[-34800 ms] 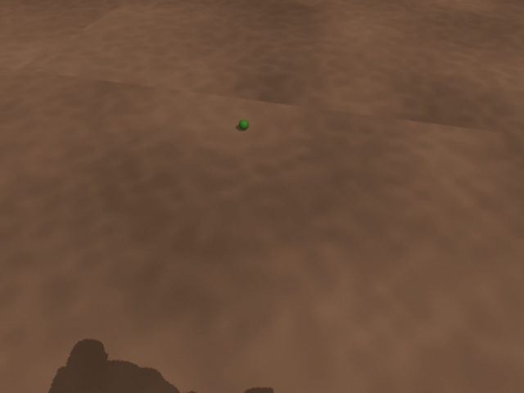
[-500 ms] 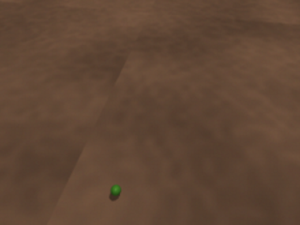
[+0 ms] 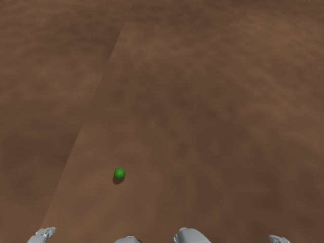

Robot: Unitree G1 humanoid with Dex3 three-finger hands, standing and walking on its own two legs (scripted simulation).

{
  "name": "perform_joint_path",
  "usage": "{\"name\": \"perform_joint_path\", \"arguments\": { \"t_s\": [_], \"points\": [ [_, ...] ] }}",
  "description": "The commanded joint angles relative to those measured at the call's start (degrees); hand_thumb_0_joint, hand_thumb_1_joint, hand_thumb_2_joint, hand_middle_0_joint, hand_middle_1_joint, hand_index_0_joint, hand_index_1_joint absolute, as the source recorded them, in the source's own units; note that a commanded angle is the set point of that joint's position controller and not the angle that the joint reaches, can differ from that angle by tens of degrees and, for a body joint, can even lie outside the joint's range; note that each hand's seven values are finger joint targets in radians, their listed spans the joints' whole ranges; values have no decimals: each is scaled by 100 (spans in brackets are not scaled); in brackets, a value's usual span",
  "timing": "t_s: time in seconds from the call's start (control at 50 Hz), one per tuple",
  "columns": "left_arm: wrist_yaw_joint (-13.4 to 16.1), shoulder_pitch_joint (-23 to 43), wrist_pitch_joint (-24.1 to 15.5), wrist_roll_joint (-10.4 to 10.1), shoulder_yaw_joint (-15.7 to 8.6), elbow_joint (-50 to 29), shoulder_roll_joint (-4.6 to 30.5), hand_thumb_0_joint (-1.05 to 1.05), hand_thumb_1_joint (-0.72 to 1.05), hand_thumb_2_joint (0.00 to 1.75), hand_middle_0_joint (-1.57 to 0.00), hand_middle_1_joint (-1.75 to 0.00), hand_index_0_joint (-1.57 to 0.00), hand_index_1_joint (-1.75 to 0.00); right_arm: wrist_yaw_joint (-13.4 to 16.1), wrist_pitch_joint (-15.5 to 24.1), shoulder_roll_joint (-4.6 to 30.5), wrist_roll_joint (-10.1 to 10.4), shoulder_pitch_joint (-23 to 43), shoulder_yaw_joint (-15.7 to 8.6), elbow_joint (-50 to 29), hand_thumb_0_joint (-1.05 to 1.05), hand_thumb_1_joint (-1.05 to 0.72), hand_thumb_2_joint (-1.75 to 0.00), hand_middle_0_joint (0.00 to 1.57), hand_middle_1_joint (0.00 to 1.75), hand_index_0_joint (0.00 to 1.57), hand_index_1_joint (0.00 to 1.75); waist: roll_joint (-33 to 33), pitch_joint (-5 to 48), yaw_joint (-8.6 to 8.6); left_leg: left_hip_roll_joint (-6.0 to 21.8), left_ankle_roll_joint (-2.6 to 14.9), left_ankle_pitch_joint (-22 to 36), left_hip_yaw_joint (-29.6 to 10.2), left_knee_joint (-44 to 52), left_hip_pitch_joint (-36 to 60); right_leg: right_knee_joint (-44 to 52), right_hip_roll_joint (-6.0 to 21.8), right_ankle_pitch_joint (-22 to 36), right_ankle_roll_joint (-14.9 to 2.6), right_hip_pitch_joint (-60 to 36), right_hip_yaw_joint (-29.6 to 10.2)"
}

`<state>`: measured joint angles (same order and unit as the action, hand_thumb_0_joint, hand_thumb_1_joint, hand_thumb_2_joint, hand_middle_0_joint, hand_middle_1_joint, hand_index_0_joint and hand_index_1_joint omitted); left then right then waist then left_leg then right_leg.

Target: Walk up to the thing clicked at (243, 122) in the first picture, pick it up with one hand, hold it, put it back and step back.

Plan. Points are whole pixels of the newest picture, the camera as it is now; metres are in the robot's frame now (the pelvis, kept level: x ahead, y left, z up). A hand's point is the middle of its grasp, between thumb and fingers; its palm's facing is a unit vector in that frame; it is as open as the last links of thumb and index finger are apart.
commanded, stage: step back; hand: left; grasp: from above
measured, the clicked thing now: (119, 173) +0.52 +0.21 -0.73
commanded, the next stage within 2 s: none
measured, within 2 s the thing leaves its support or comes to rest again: neither
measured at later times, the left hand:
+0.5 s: hand out of the picture +0.00 +0.24 -0.14, palm faces +0.03 -0.92 -0.39, open 7.4 cm
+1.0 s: hand out of the picture -0.23 +0.21 -0.15, palm faces -0.01 -0.91 -0.40, open 7.4 cm
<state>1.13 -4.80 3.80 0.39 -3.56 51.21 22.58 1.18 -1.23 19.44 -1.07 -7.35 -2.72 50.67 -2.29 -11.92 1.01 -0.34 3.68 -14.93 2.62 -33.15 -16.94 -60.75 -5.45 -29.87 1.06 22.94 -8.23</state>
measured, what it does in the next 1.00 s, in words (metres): walks backwards: right foot, then left foot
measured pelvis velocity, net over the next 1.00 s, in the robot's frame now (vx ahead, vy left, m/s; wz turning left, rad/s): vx -0.29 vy -0.06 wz -0.02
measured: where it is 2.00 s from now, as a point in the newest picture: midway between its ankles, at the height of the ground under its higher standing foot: outside the picture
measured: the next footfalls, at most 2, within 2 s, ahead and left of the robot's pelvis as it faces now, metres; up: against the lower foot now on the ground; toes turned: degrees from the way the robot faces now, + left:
right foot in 0.18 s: -0.03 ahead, -0.14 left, +0.00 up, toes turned +1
left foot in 0.52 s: -0.11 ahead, +0.09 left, +0.00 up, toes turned +0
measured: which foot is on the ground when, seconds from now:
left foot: down 0.00-0.20, up 0.22-0.50, down 0.52-0.92, up 0.94-1.00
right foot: up 0.00-0.16, down 0.18-0.54, up 0.56-0.88, down 0.90-1.00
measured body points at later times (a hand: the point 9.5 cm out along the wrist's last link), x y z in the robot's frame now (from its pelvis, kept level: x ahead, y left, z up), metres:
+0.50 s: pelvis -0.12 -0.02 -0.01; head -0.07 -0.02 +0.43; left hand +0.00 +0.29 -0.12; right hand -0.03 -0.34 -0.13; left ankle -0.15 +0.10 -0.73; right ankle -0.07 -0.14 -0.73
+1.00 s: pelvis -0.29 -0.06 -0.01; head -0.25 -0.07 +0.44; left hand -0.23 +0.26 -0.12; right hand -0.17 -0.38 -0.13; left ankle -0.21 +0.08 -0.69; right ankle -0.29 -0.18 -0.73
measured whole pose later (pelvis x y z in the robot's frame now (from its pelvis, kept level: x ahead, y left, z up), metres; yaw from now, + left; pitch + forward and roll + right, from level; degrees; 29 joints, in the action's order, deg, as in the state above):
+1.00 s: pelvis -0.29 -0.06 -0.01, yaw -1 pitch -3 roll +1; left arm -0.7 -12.7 3.0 1.9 -4.0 49.5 20.5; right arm 1.2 -3.7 23.9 -0.4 -7.5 -3.7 47.9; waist 1.8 -8.3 -1.8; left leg -3.7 -0.4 -25.4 -7.2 -56.5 -31.2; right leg -39.0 0.0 -20.9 -0.5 15.7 -2.7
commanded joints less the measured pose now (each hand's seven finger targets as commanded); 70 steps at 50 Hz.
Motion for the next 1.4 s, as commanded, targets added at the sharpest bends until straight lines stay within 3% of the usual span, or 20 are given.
{"name": "perform_joint_path", "arguments": {
  "t_s": [0.0,0.14,0.2,0.28,0.42,0.48,0.52,0.54,0.6,0.74,0.86,0.9,0.92,0.98,1.14,1.2,1.22,1.24,1.3,1.38],
  "points": [
    [39,-251,-143,34,-352,-531,960,0,90,90,-20,-30,-20,-30,115,123,1653,-34,-318,-424,-409,0,-90,-90,20,30,20,30,972,1554,163,1707,1108,3173,-1718,574,1675,609,260,24,1,303,121],
    [-61,-1210,-237,121,-422,-245,893,0,90,90,-20,-30,-20,-30,22,19,1722,32,233,-381,-560,0,-90,-90,20,30,20,30,928,1697,-312,1294,379,1390,-1296,237,86,3315,539,1641,-400,-1589,629],
    [-64,-482,-306,181,-617,-745,1886,0,90,90,-20,-30,-20,-30,57,-10,1384,94,325,-324,-559,0,-90,-90,20,30,20,30,-1253,1017,-363,-495,-408,-2116,-694,-2659,-833,4319,2902,2510,-2037,-385,-2346],
    [37,250,-326,151,-475,-1020,1254,0,90,90,-20,-30,-20,-30,60,22,1365,174,-389,-255,-336,0,-90,-90,20,30,20,30,-677,982,58,-660,-419,-1330,-1071,-3511,-892,3668,1903,4009,-1396,-736,-504],
    [69,-370,-231,137,-423,-1149,1217,0,90,90,-20,-30,-20,-30,56,88,1272,46,-449,-242,-488,0,-90,-90,20,30,20,30,-849,1437,-291,-151,-393,-1296,-485,-664,-577,2913,1930,4548,-1265,-2060,-363],
    [-1,-313,-146,43,-348,-1233,1143,0,90,90,-20,-30,-20,-30,32,172,1381,-35,-761,-349,-349,0,-90,-90,20,30,20,30,-359,1580,-89,54,-250,797,-569,965,563,2327,1523,3445,-772,-1196,-94],
    [28,40,-148,-10,-380,-1339,1058,0,90,90,-20,-30,-20,-30,-37,159,2426,-51,-446,-546,-514,0,-90,-90,20,30,20,30,1701,1450,126,2085,1071,2271,-3081,1315,277,684,86,-298,-220,-7,663],
    [82,285,-134,81,-442,-1276,1131,0,90,90,-20,-30,-20,-30,-16,192,2382,-96,-488,-564,-506,0,-90,-90,20,30,20,30,1422,1272,293,2351,1439,2305,-3580,1395,-71,-417,51,-796,-206,67,-112],
    [81,-414,-120,-45,-431,-972,1013,0,90,90,-20,-30,-20,-30,73,196,1736,-73,72,-355,-595,0,-90,-90,20,30,20,30,845,1248,-255,1611,971,3182,-1871,790,573,-1312,-16,-150,-268,601,-354],
    [-6,-494,-157,41,-413,-954,949,0,90,90,-20,-30,-20,-30,103,136,1705,-81,-233,-410,-706,0,-90,-90,20,30,20,30,1088,1458,71,1575,1134,2522,-1640,584,1179,448,284,-74,91,287,156],
    [-71,-1487,-262,146,-485,-373,1016,0,90,90,-20,-30,-20,-30,20,-60,1737,4,112,-398,-811,0,-90,-90,20,30,20,30,1167,1742,-297,998,274,659,-1280,34,-329,3646,521,1462,-303,-1731,622],
    [-93,-910,-249,194,-745,-710,2127,0,90,90,-20,-30,-20,-30,98,-58,1321,69,282,-333,-971,0,-90,-90,20,30,20,30,-1405,1141,-468,-568,-400,-1929,-802,-2260,-1412,4529,2768,711,-1569,-298,-2234],
    [-59,-398,-282,195,-710,-939,2161,0,90,90,-20,-30,-20,-30,119,-96,1555,46,244,-418,-903,0,-90,-90,20,30,20,30,-1348,723,-356,-293,-472,-1914,-1310,-3285,-1054,4815,3193,519,-1906,725,-2655],
    [21,350,-310,222,-507,-1038,1354,0,90,90,-20,-30,-20,-30,69,-35,1485,115,-363,-365,-541,0,-90,-90,20,30,20,30,-536,738,148,-633,-410,-1046,-1159,-3646,-956,3783,1815,2339,-1168,131,-358],
    [113,-284,-209,154,-458,-1069,1381,0,90,90,-20,-30,-20,-30,55,32,1287,-31,-572,-305,-508,0,-90,-90,20,30,20,30,-1032,1378,-225,-96,-374,-1284,-450,-522,-518,2901,2082,4033,-1208,-1688,-450],
    [51,-404,-99,60,-286,-1132,1040,0,90,90,-20,-30,-20,-30,55,88,1562,-133,-855,-450,-313,0,-90,-90,20,30,20,30,-24,1617,-145,514,-86,764,-1226,1222,938,1888,1443,2752,-580,-472,19],
    [54,-189,-127,6,-249,-1245,925,0,90,90,-20,-30,-20,-30,-9,61,2317,-77,-531,-563,-439,0,-90,-90,20,30,20,30,1558,1553,-119,1864,729,1701,-2895,1289,777,1016,335,473,-222,404,957],
    [143,229,-120,80,-406,-1214,1179,0,90,90,-20,-30,-20,-30,-25,74,2573,-119,-483,-620,-518,0,-90,-90,20,30,20,30,1617,1403,248,2412,1477,1948,-3640,1477,-132,-244,255,-900,-147,136,223],
    [114,-317,-64,-52,-380,-851,1054,0,90,90,-20,-30,-20,-30,76,117,1799,-123,101,-366,-523,0,-90,-90,20,30,20,30,732,1286,-305,1595,1007,2790,-1911,837,187,-1340,69,-156,-265,379,-280],
    [41,-439,-116,37,-364,-758,975,0,90,90,-20,-30,-20,-30,59,47,1608,-156,22,-346,-573,0,-90,-90,20,30,20,30,1032,1174,-119,1395,1046,2315,-1628,743,500,-248,185,-165,9,242,174]
  ]
}}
